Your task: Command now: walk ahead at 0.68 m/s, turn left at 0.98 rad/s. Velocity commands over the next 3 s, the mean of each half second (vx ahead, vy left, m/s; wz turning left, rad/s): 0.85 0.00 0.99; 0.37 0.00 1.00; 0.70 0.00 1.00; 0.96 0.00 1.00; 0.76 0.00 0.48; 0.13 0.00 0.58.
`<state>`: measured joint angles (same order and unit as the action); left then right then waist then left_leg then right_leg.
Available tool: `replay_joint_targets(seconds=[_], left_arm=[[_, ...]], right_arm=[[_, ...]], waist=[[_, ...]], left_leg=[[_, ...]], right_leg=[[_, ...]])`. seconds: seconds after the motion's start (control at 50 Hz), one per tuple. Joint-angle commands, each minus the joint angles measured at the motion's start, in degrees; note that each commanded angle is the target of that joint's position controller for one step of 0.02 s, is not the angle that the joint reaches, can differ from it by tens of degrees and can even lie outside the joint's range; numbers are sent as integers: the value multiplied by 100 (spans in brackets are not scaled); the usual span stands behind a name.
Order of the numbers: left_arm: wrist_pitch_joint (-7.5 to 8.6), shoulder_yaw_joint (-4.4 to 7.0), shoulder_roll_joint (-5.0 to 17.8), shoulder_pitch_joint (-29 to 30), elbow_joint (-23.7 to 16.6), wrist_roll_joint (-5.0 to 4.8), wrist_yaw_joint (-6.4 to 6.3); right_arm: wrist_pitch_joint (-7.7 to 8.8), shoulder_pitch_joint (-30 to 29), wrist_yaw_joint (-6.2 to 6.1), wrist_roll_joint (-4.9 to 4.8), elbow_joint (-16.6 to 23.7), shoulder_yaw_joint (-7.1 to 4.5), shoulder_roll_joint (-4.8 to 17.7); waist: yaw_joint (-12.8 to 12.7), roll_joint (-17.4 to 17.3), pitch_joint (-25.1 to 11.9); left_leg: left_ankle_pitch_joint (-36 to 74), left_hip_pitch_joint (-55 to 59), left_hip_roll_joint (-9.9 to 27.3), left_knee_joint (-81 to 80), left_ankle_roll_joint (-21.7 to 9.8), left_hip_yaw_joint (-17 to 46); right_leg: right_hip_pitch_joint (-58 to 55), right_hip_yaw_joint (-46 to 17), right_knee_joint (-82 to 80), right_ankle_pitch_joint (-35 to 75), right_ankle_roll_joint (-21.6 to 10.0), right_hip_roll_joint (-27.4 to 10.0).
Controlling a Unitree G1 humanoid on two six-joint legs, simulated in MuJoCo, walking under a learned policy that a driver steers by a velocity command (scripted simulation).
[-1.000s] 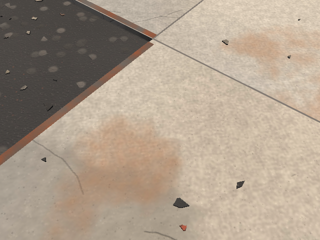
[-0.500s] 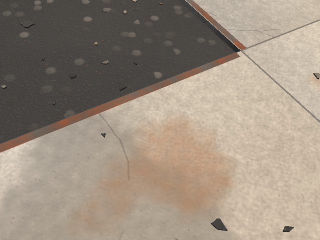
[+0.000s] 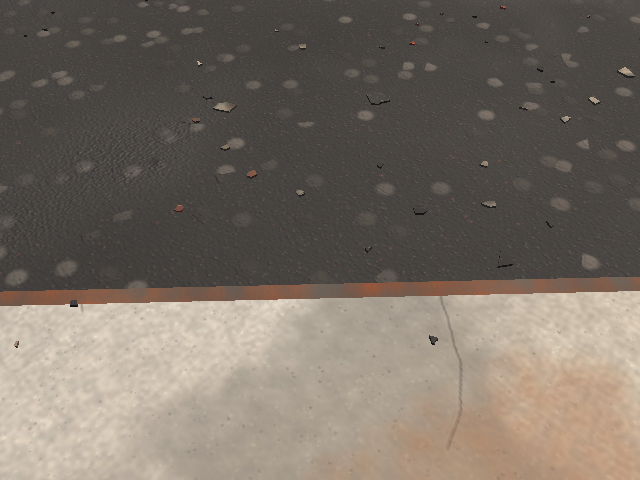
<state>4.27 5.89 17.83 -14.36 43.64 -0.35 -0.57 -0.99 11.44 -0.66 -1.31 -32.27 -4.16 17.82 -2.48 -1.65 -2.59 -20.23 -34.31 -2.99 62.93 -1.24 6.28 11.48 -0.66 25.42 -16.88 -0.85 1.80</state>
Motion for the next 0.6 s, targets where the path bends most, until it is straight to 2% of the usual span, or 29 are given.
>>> replay_joint_targets(seconds=[0.02, 0.06, 0.16, 0.2, 0.26, 0.28, 0.3, 0.32, 0.34, 0.36, 0.38, 0.4, 0.42, 0.44, 0.46, 0.48, 0.5, 0.52, 0.56, 0.6], left_arm=[[124, 50, 631, 61, -425, 17, -89], [164, 24, 655, -229, -328, 96, -70], [147, -48, 626, -647, -132, 213, -36], [120, -55, 670, -756, -60, 210, -28], [43, -19, 845, -909, 70, 114, -27], [5, -4, 948, -780, 67, 98, -19], [-27, 29, 1119, -669, 51, 84, -16], [-65, 73, 1324, -711, 68, 62, -27], [-118, 116, 1503, -665, 69, 51, -35], [-123, 155, 1619, -493, -1, -4, -28], [-17, 73, 1368, -391, -158, -38, -52], [200, -242, 213, -753, -541, 121, -31], [552, -319, 485, -607, -893, -72, 11], [683, -228, 893, 468, -1107, -260, -9], [714, -282, 679, 708, -1253, -305, -43], [677, -315, 569, 615, -1127, -130, -67], [591, -274, 548, 370, -1015, -28, -35], [481, -235, 634, 196, -977, 16, 20], [339, -201, 715, 387, -1016, 156, 67], [300, -284, 415, 1043, -1241, 270, 80]], right_arm=[[169, -386, 89, 9, 566, -153, 581], [186, -426, 110, -57, 603, -86, 425], [176, -759, 196, -117, 634, -30, 321], [196, -1039, 291, -122, 664, 26, 233], [260, -1480, 469, -142, 737, 137, 34], [277, -1448, 509, -151, 726, 146, 27], [281, -1328, 517, -153, 694, 114, 101], [269, -1113, 496, -164, 661, 35, 258], [254, -410, 470, -211, 530, -118, 544], [210, 770, 438, -239, 240, -357, 1010], [111, 2082, 332, -249, -184, -634, 1492], [108, 1628, 230, -221, -198, -679, 2049], [297, 1778, 285, -81, 79, -519, 1706], [433, 1943, 317, -10, -79, -411, 1190], [551, 1846, 338, 61, -255, -373, 1155], [624, 1392, 327, 74, -227, -278, 892], [628, 854, 302, 125, -106, -218, 782], [612, 550, 263, 159, -26, -207, 766], [581, 379, 134, -13, -71, -179, 695], [497, 349, -34, -19, -200, -192, 765]], waist=[[-37, 781, 608], [-100, 773, 686], [-226, 787, 1058], [-300, 692, 1256], [-381, 505, 1523], [-253, 504, 1508], [-65, 651, 1321], [163, 933, 995], [642, 1179, 523], [1295, 1267, -145], [1854, 794, -630], [794, -1623, -732], [949, -1265, -2420], [1261, -423, -1589], [908, 45, -566], [575, 494, -301], [180, 441, 129], [-49, 111, 328], [-120, 185, 658], [1, 204, 867]], left_leg=[[648, -2235, 765, 1299, 133, -64], [1055, -2354, 887, 1517, 197, -125], [1691, -2545, 1031, 1021, 307, -251], [1824, -2425, 1092, 406, 206, -523], [1715, -2117, 1115, -661, -92, -950], [1522, -1655, 982, -1048, -249, -1195], [1292, -933, 705, -1313, -408, -1521], [1014, -265, 345, -1298, -537, -1797], [622, 695, 20, -1283, -682, -1913], [553, 2398, -245, -1573, -930, -1865], [961, 4694, -171, -2288, -1186, -1111], [181, 6229, 1175, -3133, -2017, 1962], [-2373, 6794, 1945, -4435, -2685, 4778], [-2083, 6170, 1808, -4862, -2123, 4468], [-1314, 5088, 1707, -4942, -1981, 3946], [-684, 4181, 1491, -4802, -1840, 3253], [359, 3276, 1107, -4763, -1747, 2569], [1284, 2771, 994, -4843, -1790, 2244], [3075, 1984, 767, -4878, -1637, 1470], [4199, 1131, 241, -4629, -1347, 795]], right_leg=[[-1030, -1668, -1587, -1447, -455, -1709], [-974, -1081, -1651, -1031, -482, -1624], [-1139, 87, -1754, 7, -505, -1624], [-1245, 492, -1868, 322, -473, -1670], [-1656, 1030, -1984, 1013, -396, -1797], [-1660, 1316, -1845, 2096, -342, -1757], [-1622, 1549, -1537, 4018, -313, -1725], [-1756, 1607, -1014, 6218, -336, -1798], [-1738, 1668, 21, 7666, -343, -1869], [-1205, 1622, 1424, 8223, -334, -1903], [349, 1488, 3316, 6271, -94, -1572], [2861, 1102, 6074, -882, 255, -186], [3572, -741, 6710, -1003, 100, 9], [3830, -886, 6376, -431, -106, -259], [3852, -748, 5936, -314, -141, -380], [3389, -814, 5438, -152, -141, -670], [2910, -831, 5081, 8, -73, -763], [2692, -794, 4881, 0, 63, -769], [2361, -470, 3972, -14, 323, -798], [1953, 52, 2821, 836, 506, -359]])
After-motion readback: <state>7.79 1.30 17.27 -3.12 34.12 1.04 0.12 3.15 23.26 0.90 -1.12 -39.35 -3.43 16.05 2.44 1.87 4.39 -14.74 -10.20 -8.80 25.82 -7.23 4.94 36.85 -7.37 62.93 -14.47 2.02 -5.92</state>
